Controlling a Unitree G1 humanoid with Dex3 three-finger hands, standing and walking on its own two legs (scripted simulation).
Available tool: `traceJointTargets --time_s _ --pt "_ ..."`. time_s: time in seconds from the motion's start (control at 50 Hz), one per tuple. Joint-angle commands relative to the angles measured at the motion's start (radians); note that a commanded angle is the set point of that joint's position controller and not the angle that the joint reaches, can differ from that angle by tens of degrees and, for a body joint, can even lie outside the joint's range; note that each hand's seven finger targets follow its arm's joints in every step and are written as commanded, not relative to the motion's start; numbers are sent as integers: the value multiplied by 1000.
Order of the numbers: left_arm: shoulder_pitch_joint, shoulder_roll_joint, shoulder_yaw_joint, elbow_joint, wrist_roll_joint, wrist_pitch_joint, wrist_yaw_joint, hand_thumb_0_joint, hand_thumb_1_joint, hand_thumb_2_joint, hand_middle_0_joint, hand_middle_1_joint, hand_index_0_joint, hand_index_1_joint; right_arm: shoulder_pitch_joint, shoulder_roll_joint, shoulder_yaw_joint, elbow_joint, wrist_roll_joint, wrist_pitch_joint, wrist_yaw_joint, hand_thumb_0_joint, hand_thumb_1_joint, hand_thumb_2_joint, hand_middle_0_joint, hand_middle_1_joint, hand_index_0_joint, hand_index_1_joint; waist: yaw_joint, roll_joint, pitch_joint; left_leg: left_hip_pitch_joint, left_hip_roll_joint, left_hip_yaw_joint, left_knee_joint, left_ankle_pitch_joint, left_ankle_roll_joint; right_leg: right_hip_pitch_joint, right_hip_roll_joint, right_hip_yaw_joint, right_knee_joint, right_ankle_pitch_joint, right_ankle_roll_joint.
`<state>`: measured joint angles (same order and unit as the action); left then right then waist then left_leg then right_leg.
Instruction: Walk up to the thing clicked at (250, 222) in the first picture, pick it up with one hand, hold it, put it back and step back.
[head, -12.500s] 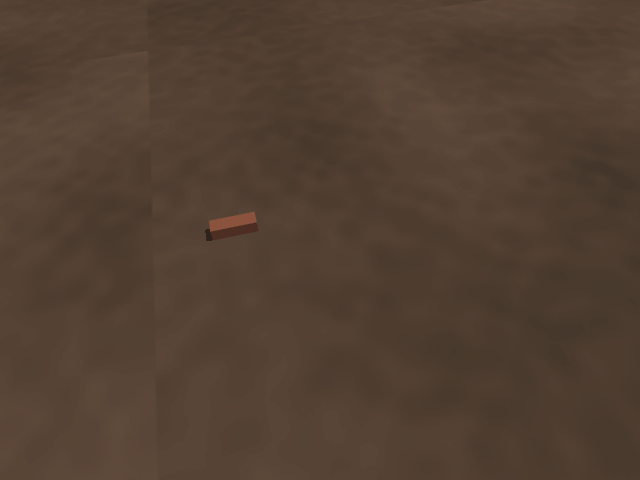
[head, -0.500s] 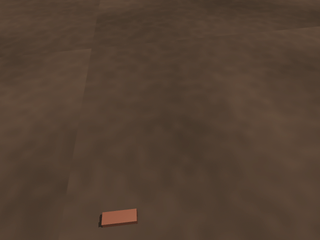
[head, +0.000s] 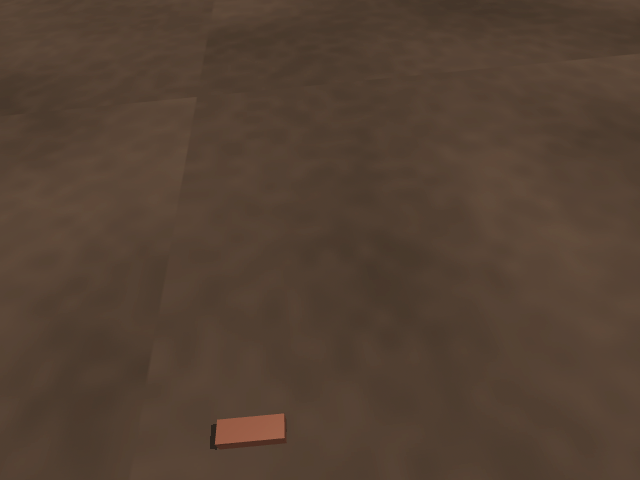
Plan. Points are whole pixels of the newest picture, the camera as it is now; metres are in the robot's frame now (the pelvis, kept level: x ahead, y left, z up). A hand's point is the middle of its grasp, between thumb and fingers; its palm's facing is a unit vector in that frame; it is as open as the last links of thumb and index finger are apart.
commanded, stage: stand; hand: left
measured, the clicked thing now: (251, 431) +0.40 +0.25 -0.76
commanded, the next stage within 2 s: none
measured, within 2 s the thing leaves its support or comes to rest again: neither
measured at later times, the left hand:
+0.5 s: hand out of the picture +0.06 +0.27 -0.16, palm faces -0.02 -0.94 -0.34, open 7.4 cm
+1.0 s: hand out of the picture +0.07 +0.27 -0.16, palm faces -0.02 -0.94 -0.34, open 7.4 cm
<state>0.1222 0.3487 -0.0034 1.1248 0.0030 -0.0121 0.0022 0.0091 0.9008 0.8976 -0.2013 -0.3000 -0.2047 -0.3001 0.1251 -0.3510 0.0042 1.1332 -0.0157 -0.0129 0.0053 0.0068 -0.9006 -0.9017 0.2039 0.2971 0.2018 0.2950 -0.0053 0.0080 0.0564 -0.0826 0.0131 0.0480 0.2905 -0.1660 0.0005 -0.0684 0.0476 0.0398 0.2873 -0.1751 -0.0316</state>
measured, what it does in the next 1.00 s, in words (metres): stands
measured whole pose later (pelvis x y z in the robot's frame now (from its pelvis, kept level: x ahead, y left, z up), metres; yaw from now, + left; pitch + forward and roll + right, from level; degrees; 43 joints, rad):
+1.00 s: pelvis +0.00 +0.02 +0.00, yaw +1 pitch -2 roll +0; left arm 0.12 0.35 -0.02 1.11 0.01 -0.01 0.01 0.01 0.90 0.90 -0.20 -0.30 -0.20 -0.30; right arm 0.11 -0.35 0.00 1.14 -0.01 -0.02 0.01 0.01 -0.90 -0.90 0.20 0.30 0.20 0.30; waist 0.00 -0.01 0.05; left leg -0.09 -0.02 0.04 0.30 -0.17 0.03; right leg -0.07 0.01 0.03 0.30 -0.18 0.00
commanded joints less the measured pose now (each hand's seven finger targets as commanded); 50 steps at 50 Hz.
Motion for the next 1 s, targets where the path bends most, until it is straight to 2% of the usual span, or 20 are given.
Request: traceJointTargets --time_s 0.0,0.16,0.2,0.28,0.34,0.4,0.48,0.6,0.72,0.9,0.98 --pt "-42 225 44 -61 0 -23 11 0 900 900 -200 -300 -200 -300 -33 -204 -40 -57 3 -22 -17 0 -900 -900 200 300 200 300 -4 -8 -72 48 137 -123 -44 120 26 -42 -162 113 -37 165 3" --pt "-28 219 39 -58 3 -24 12 0 900 900 -200 -300 -200 -300 -42 -210 -43 -54 5 -22 -16 0 -900 -900 200 300 200 300 1 0 -66 44 135 -131 -40 126 29 -45 -162 108 -40 154 6" --pt "-35 220 39 -62 4 -26 12 0 900 900 -200 -300 -200 -300 -40 -213 -43 -56 4 -22 -17 0 -900 -900 200 300 200 300 -3 0 -82 51 138 -129 -31 147 34 -35 -170 113 -38 184 6" --pt "-33 220 40 -57 5 -21 12 0 900 900 -200 -300 -200 -300 -44 -211 -43 -54 4 -19 -17 0 -900 -900 200 300 200 300 -1 -4 -53 30 134 -137 -47 81 32 -54 -163 108 -45 107 5" --pt "-27 216 37 -58 5 -22 11 0 900 900 -200 -300 -200 -300 -51 -216 -45 -53 4 -20 -15 0 -900 -900 200 300 200 300 2 -1 -51 27 132 -140 -49 86 31 -57 -160 104 -45 95 7" --pt "-28 215 35 -62 7 -23 11 0 900 900 -200 -300 -200 -300 -50 -216 -46 -56 4 -22 -15 0 -900 -900 200 300 200 300 1 2 -75 40 132 -136 -39 113 34 -51 -167 106 -41 131 6" --pt "-31 218 36 -59 5 -23 11 0 900 900 -200 -300 -200 -301 -45 -211 -44 -51 4 -21 -15 0 -900 -900 200 300 200 300 -3 -6 -65 31 129 -139 -46 92 33 -53 -167 107 -41 112 7" --pt "-26 212 32 -61 7 -24 13 0 900 900 -200 -300 -200 -301 -45 -215 -46 -51 5 -21 -14 0 -900 -900 200 300 200 300 -1 -3 -85 40 132 -141 -35 148 37 -35 -170 99 -31 152 8" --pt "-26 218 31 -61 6 -25 15 0 900 900 -200 -300 -200 -301 -45 -213 -47 -50 5 -23 -14 0 -900 -900 200 300 200 300 -1 -11 -79 44 130 -142 -31 169 34 -35 -173 94 -29 161 7" --pt "-24 213 29 -69 8 -22 15 0 900 900 -200 -300 -200 -301 -47 -215 -49 -52 5 -22 -15 0 -900 -900 200 300 200 300 0 4 -78 36 130 -143 -39 145 35 -38 -170 90 -32 129 7" --pt "-24 216 30 -67 5 -24 16 0 900 900 -200 -300 -200 -301 -46 -214 -49 -51 6 -22 -14 0 -900 -900 200 300 200 300 -1 -5 -82 48 130 -144 -32 180 36 -31 -175 91 -26 160 7"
